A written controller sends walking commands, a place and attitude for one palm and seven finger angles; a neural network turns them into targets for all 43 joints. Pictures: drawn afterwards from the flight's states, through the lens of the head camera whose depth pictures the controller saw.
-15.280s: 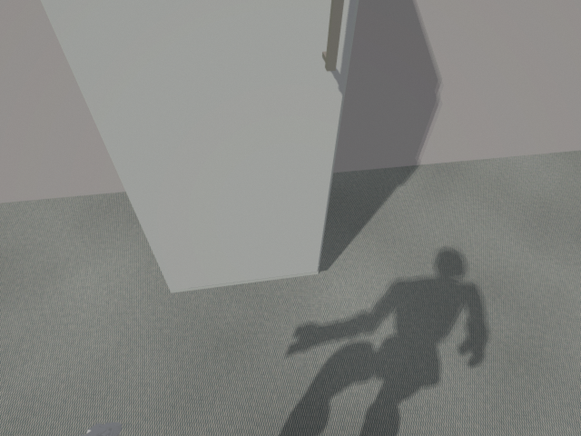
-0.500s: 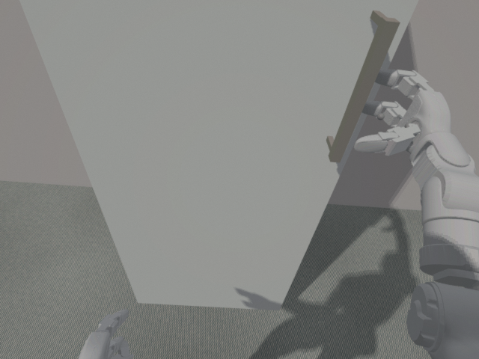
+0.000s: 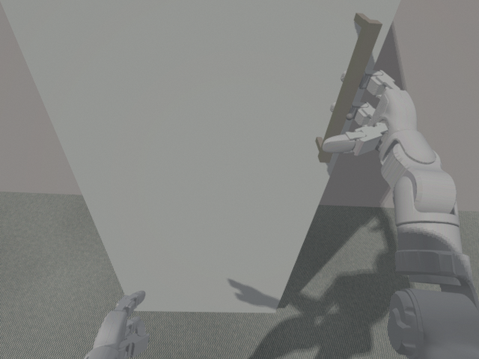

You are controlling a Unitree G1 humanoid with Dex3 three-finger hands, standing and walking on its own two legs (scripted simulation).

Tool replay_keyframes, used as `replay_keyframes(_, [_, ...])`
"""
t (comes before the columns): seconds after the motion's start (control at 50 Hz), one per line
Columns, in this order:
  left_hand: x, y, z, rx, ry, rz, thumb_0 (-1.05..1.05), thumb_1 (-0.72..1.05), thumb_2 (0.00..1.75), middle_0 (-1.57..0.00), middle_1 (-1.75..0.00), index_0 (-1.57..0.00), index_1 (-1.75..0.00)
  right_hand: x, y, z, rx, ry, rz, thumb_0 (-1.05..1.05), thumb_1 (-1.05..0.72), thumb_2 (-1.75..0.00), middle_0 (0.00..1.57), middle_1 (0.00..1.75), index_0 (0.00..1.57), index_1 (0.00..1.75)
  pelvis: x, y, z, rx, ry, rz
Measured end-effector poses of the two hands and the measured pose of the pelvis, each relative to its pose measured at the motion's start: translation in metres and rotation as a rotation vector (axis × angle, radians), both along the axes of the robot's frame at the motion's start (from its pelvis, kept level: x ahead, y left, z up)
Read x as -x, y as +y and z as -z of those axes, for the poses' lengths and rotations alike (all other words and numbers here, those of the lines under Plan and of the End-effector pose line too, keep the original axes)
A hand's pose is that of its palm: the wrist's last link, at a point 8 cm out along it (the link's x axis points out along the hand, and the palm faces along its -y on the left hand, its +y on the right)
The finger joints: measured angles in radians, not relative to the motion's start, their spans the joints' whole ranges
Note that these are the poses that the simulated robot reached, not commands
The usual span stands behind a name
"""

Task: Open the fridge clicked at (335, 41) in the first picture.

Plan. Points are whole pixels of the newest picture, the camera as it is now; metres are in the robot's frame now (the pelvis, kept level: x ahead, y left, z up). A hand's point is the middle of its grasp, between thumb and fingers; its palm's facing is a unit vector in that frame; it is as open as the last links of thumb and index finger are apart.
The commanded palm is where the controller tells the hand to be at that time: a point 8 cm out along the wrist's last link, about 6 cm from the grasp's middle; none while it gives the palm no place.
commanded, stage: slide the fingers in behind the handle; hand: right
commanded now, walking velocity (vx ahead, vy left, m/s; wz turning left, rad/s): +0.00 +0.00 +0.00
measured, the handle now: (340, 96) +0.46 -0.12 +0.27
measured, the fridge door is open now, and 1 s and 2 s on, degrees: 0 0 0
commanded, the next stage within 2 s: grip the handle and tug to test in 1.02 s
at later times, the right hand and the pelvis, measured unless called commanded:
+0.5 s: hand (332, 116) +0.40 -0.10 +0.26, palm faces -0.02 +1.00 -0.02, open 14.1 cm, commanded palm +0.37 -0.14 +0.26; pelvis +0.00 +0.01 +0.00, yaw +0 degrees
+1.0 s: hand (331, 115) +0.40 -0.10 +0.26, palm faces -0.01 +1.00 -0.02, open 14.2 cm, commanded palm +0.37 -0.14 +0.26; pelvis +0.00 +0.01 +0.00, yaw -1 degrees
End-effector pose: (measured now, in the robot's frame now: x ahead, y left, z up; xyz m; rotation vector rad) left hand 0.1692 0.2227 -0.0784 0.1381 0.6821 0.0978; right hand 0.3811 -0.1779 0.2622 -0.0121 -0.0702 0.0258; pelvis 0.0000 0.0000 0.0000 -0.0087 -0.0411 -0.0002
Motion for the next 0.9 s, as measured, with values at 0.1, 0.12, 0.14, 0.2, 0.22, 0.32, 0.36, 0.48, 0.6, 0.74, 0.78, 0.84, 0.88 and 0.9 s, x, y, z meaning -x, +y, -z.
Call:
replay_keyframes(0.1, [0.008, 0.005, 0.005, -0.004, 0.026, -0.015, 0.01, 0.91, 0.89, -0.20, -0.30, -0.21, -0.30, -0.001, 0.005, 0.000, 0.007, -0.007, -0.001, -0.02, 0.50, -0.29, 0.30, 1.20, 0.30, 1.20, 0.000, 0.001, 0.000, 0.001, 0.000, -0.001])
replay_keyframes(0.12, [0.010, 0.007, 0.006, -0.005, 0.032, -0.018, 0.01, 0.91, 0.89, -0.20, -0.30, -0.21, -0.30, -0.002, 0.007, 0.000, 0.007, -0.008, -0.005, -0.02, 0.50, -0.29, 0.30, 1.20, 0.30, 1.20, 0.000, 0.001, 0.000, 0.001, 0.000, -0.001])
replay_keyframes(0.14, [0.011, 0.008, 0.007, -0.006, 0.039, -0.020, 0.01, 0.91, 0.89, -0.20, -0.30, -0.21, -0.30, -0.002, 0.009, 0.000, 0.006, -0.008, -0.009, -0.02, 0.50, -0.29, 0.30, 1.20, 0.30, 1.20, 0.000, 0.001, 0.000, 0.001, 0.001, -0.001])
replay_keyframes(0.2, [0.016, 0.011, 0.010, -0.008, 0.055, -0.028, 0.01, 0.91, 0.89, -0.20, -0.30, -0.20, -0.30, -0.003, 0.016, 0.000, 0.003, -0.006, -0.018, -0.02, 0.50, -0.29, 0.30, 1.20, 0.30, 1.20, -0.001, 0.002, 0.000, 0.002, 0.001, -0.002])
replay_keyframes(0.22, [0.017, 0.012, 0.010, -0.008, 0.057, -0.031, 0.01, 0.91, 0.89, -0.20, -0.30, -0.20, -0.30, -0.003, 0.018, 0.000, 0.002, -0.007, -0.019, -0.02, 0.50, -0.29, 0.30, 1.20, 0.30, 1.20, -0.001, 0.002, 0.000, 0.002, 0.002, -0.003])
replay_keyframes(0.32, [0.019, 0.015, 0.010, 0.001, 0.056, -0.045, 0.01, 0.91, 0.89, -0.20, -0.30, -0.20, -0.30, -0.001, 0.025, -0.002, -0.007, -0.019, -0.017, -0.02, 0.50, -0.29, 0.30, 1.20, 0.30, 1.20, -0.002, 0.004, 0.000, 0.003, 0.000, -0.010])
replay_keyframes(0.36, [0.019, 0.016, 0.010, 0.003, 0.054, -0.047, 0.01, 0.91, 0.89, -0.20, -0.30, -0.20, -0.30, 0.000, 0.025, -0.001, -0.006, -0.014, -0.013, -0.02, 0.50, -0.29, 0.30, 1.20, 0.30, 1.20, -0.001, 0.006, 0.000, 0.003, -0.002, -0.011])
replay_keyframes(0.48, [0.015, 0.019, 0.008, 0.000, 0.043, -0.038, 0.01, 0.91, 0.89, -0.20, -0.30, -0.20, -0.30, 0.002, 0.027, 0.001, 0.007, 0.002, 0.008, -0.02, 0.50, -0.29, 0.30, 1.20, 0.29, 1.20, 0.001, 0.009, 0.000, 0.003, -0.005, -0.005])
replay_keyframes(0.6, [0.010, 0.018, 0.007, 0.002, 0.030, -0.022, 0.01, 0.91, 0.89, -0.20, -0.30, -0.20, -0.30, 0.003, 0.028, 0.001, 0.008, 0.001, 0.020, -0.02, 0.50, -0.29, 0.30, 1.20, 0.25, 1.20, 0.002, 0.010, 0.000, 0.004, -0.006, 0.000])
replay_keyframes(0.74, [0.005, 0.015, 0.005, 0.007, 0.022, -0.011, 0.01, 0.91, 0.89, -0.20, -0.30, -0.20, -0.30, 0.004, 0.028, 0.001, 0.005, -0.009, 0.009, -0.02, 0.50, -0.29, 0.29, 1.20, 0.24, 1.20, 0.001, 0.011, 0.000, 0.004, -0.007, 0.001])
replay_keyframes(0.78, [0.004, 0.014, 0.005, 0.007, 0.022, -0.009, 0.01, 0.91, 0.89, -0.20, -0.30, -0.20, -0.30, 0.003, 0.028, 0.001, 0.005, -0.009, 0.007, -0.02, 0.50, -0.29, 0.29, 1.20, 0.24, 1.20, 0.000, 0.011, 0.000, 0.004, -0.007, 0.002])
replay_keyframes(0.84, [0.003, 0.013, 0.005, 0.008, 0.024, -0.005, 0.01, 0.91, 0.89, -0.20, -0.30, -0.20, -0.30, 0.003, 0.027, 0.001, 0.010, -0.009, 0.009, -0.02, 0.50, -0.29, 0.29, 1.20, 0.25, 1.20, 0.000, 0.010, 0.000, 0.004, -0.007, 0.004])
replay_keyframes(0.88, [0.002, 0.012, 0.006, 0.007, 0.026, -0.002, 0.01, 0.91, 0.89, -0.20, -0.30, -0.20, -0.30, 0.003, 0.028, 0.001, 0.011, -0.009, 0.011, -0.02, 0.50, -0.29, 0.30, 1.20, 0.25, 1.20, 0.000, 0.009, 0.000, 0.004, -0.006, 0.006])
replay_keyframes(0.9, [0.002, 0.011, 0.006, 0.007, 0.028, -0.001, 0.01, 0.91, 0.89, -0.20, -0.30, -0.20, -0.30, 0.003, 0.028, 0.001, 0.010, -0.009, 0.012, -0.02, 0.50, -0.29, 0.30, 1.20, 0.26, 1.20, 0.000, 0.009, 0.000, 0.004, -0.006, 0.007])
